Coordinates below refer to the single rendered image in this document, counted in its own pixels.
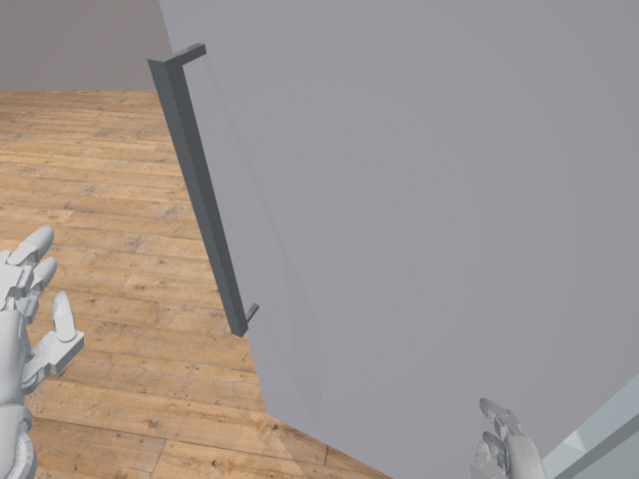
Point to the fridge door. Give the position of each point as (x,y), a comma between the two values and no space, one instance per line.
(432,202)

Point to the right robot hand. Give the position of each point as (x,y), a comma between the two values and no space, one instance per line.
(517,457)

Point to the handle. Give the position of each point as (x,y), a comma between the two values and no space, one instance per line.
(171,85)

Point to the left robot hand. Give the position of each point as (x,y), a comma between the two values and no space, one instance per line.
(22,280)

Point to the robot left forearm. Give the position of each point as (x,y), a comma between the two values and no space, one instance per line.
(18,458)

